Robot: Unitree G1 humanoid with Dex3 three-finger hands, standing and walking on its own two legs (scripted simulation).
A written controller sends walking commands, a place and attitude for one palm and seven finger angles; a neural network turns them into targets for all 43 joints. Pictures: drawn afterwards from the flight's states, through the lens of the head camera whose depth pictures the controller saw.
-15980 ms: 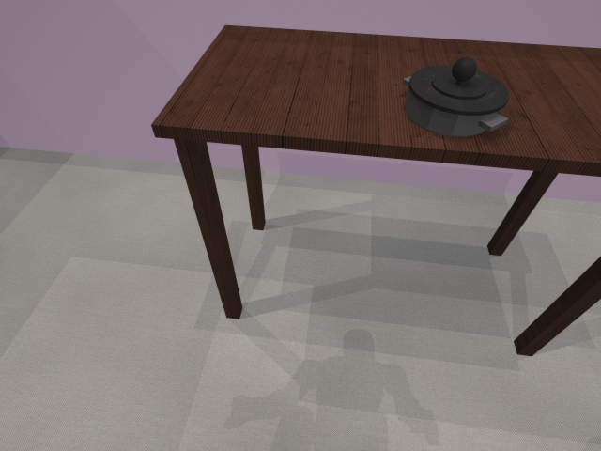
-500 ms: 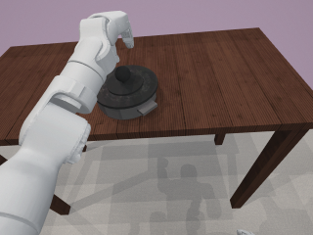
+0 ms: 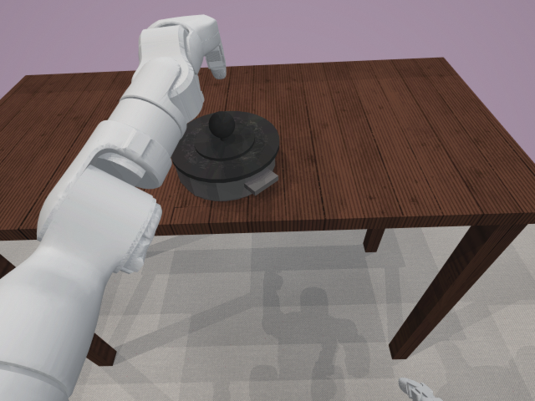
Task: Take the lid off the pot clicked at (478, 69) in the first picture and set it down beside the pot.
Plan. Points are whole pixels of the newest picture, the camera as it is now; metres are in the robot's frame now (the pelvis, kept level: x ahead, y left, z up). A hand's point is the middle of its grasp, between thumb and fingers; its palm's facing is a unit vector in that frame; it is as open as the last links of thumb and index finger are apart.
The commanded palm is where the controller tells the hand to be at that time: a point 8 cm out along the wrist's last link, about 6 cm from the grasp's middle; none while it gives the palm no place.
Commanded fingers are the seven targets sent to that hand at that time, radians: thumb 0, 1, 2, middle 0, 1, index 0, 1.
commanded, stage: move the open hand above the knob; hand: left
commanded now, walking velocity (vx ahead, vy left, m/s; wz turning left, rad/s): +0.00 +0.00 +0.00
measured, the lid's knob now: (221, 124) +0.51 +0.07 +0.17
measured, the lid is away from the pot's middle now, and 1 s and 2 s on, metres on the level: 0.00 0.00 0.00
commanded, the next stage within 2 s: lower the open fingers around the knob in 0.02 s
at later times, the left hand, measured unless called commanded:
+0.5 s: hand (208, 100) +0.47 +0.08 +0.23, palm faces -0.28 -0.08 -0.96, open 10.0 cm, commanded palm +0.46 +0.08 +0.28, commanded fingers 0.00 -0.41 1.74 -0.89 -0.08 -0.89 -0.08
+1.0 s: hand (208, 120) +0.47 +0.08 +0.20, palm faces -0.32 -0.06 -0.95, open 10.2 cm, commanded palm +0.46 +0.08 +0.25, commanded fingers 0.00 -0.41 1.74 -0.89 -0.08 -0.89 -0.08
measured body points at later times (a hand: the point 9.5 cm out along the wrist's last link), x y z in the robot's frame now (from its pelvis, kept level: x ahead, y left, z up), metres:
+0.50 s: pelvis +0.00 +0.00 +0.00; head +0.01 -0.03 +0.45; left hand +0.48 +0.08 +0.29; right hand +0.08 -0.25 -0.14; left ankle +0.01 +0.07 -0.74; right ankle -0.03 -0.11 -0.74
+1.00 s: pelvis +0.01 -0.01 +0.00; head +0.02 -0.03 +0.45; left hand +0.48 +0.08 +0.25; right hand +0.11 -0.26 -0.13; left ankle +0.01 +0.07 -0.74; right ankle -0.03 -0.11 -0.74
